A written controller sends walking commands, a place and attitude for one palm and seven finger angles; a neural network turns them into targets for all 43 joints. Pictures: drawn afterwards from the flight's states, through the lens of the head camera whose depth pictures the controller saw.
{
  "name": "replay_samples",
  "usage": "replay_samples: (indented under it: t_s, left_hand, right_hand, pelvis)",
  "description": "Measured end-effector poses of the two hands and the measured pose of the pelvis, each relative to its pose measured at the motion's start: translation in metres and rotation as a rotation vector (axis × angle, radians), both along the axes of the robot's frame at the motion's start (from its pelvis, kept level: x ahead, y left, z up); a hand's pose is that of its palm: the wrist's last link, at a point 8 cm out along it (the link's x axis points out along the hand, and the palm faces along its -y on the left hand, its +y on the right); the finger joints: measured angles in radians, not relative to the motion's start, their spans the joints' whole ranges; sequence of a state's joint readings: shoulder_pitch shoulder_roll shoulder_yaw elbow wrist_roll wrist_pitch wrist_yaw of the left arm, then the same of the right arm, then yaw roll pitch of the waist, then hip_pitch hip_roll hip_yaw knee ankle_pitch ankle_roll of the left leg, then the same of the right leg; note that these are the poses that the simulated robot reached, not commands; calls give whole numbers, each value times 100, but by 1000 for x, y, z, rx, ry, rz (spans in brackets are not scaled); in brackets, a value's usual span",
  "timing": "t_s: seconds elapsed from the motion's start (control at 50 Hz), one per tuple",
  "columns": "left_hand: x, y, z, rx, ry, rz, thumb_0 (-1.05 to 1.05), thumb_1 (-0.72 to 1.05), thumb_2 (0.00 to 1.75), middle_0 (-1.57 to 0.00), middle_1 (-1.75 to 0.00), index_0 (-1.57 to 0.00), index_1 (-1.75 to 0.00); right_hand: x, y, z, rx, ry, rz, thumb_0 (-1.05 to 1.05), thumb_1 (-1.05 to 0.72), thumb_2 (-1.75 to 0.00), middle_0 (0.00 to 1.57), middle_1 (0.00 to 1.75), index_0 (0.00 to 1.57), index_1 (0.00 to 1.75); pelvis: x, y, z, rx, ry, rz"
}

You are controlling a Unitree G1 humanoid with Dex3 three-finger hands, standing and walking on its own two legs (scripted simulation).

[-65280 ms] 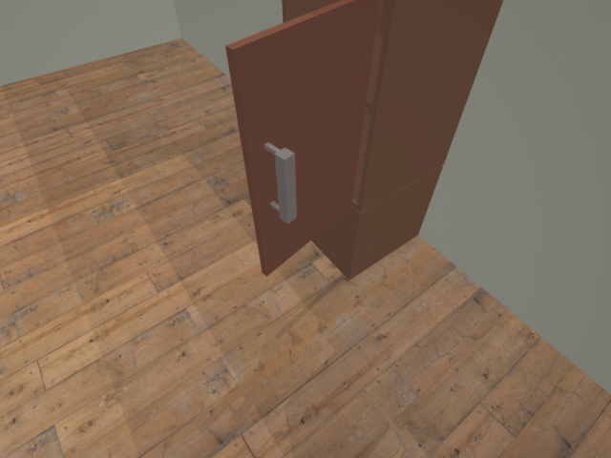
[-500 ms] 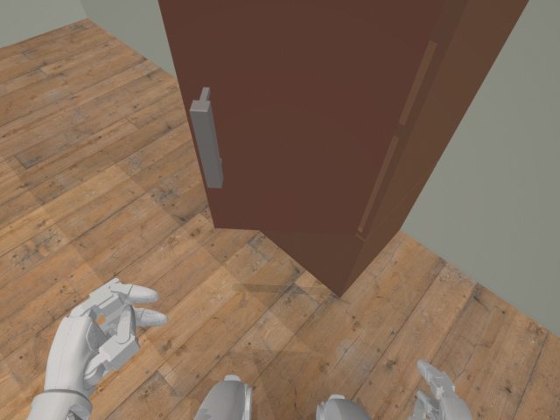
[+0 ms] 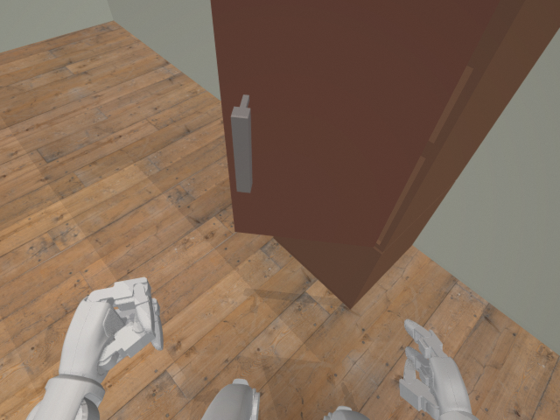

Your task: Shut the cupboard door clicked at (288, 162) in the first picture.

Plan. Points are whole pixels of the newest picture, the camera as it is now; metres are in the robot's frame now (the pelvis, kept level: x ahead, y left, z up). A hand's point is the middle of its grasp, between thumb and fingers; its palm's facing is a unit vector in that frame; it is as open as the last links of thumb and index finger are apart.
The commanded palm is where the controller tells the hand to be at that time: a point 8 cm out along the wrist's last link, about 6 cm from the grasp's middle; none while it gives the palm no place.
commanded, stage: raise the hand and make a fist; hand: left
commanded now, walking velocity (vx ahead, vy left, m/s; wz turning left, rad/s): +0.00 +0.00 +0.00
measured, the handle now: (245, 145) +0.54 +0.12 +0.06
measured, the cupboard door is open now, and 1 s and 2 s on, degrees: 41 41 41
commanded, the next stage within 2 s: bring the fist close to the handle in 0.58 s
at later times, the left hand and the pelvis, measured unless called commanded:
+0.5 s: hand (165, 312) +0.23 +0.17 +0.07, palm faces +0.00 -1.00 -0.04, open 3.2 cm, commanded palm +0.21 +0.22 +0.07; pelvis +0.01 -0.02 +0.00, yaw -1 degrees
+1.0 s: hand (211, 276) +0.29 +0.12 +0.06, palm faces -0.11 -0.99 -0.02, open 3.1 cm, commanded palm +0.28 +0.18 +0.07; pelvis +0.00 -0.03 +0.00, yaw +0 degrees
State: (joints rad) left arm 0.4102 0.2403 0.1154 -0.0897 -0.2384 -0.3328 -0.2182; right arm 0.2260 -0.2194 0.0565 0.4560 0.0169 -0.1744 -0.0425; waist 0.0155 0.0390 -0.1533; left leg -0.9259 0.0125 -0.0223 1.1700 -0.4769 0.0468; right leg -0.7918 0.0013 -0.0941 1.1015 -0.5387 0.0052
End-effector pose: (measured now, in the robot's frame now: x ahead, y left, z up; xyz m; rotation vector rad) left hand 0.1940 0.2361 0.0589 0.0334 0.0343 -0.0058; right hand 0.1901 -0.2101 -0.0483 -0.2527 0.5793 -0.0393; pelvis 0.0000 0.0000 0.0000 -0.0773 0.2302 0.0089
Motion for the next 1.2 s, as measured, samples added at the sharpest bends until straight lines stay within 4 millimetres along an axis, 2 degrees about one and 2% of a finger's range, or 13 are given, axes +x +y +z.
replay_samples:
  t_s: [0.08,0.2,0.24,0.38,0.42,0.54,0.68,0.76,0.88,1.04,1.2]
  left_hand:
    - [4,-7,-12,-12,73,-50,2,91,90,-127,-147,-126,-146]
    - [11,6,16,15,-57,25,2,90,90,-129,-149,-129,-149]
    - [13,7,20,18,-74,32,2,90,90,-130,-150,-129,-149]
    - [18,-17,-7,-18,83,-58,2,91,90,-130,-150,-129,-150]
    - [17,-20,-5,-15,72,-55,2,91,90,-130,-150,-129,-150]
    - [19,-15,18,17,-77,26,2,90,90,-130,-150,-129,-150]
    - [16,-32,-2,-10,46,-43,2,91,90,-130,-150,-129,-150]
    - [18,-34,2,-2,18,-42,2,90,90,-130,-150,-129,-150]
    - [48,-29,12,2,-114,1,2,90,90,-130,-150,-130,-150]
    - [90,-63,1,-17,4,-111,2,90,90,-130,-150,-130,-150]
    - [126,-56,15,-10,-78,-2,2,90,90,-130,-150,-129,-150]
  right_hand:
    - [-7,-4,-1,-9,25,-11,1,-90,-90,21,30,21,30]
    - [-20,-19,-6,-28,74,-36,1,-90,-90,21,30,21,30]
    - [-24,-24,-9,-28,89,-43,1,-91,-90,21,30,21,30]
    - [-31,-41,-12,-28,105,-86,1,-91,-90,21,30,21,30]
    - [-31,-45,-12,-32,102,-94,1,-91,-90,21,30,21,30]
    - [-24,-50,-15,-26,94,-80,1,-91,-90,21,30,20,30]
    - [-17,-51,-17,0,80,-78,1,-91,-90,21,30,20,30]
    - [-16,-52,-16,-7,69,-78,1,-91,-90,21,30,21,30]
    - [-18,-54,-27,-16,92,-60,1,-91,-90,21,30,20,30]
    - [-39,-56,-29,0,152,-113,1,-91,-90,21,30,21,30]
    - [-58,-60,-33,0,236,-137,1,-91,-90,21,30,20,30]
  pelvis:
    - [1,-3,2,4,-1,-5]
    - [4,-8,4,5,-4,-5]
    - [5,-9,4,6,-3,-3]
    - [7,-15,5,19,5,-13]
    - [8,-17,5,24,6,-17]
    - [9,-25,2,28,7,-14]
    - [9,-29,1,34,7,-14]
    - [9,-32,1,35,6,-17]
    - [3,-33,-5,27,15,-8]
    - [5,-30,2,38,19,-22]
    - [9,-29,7,49,23,-32]
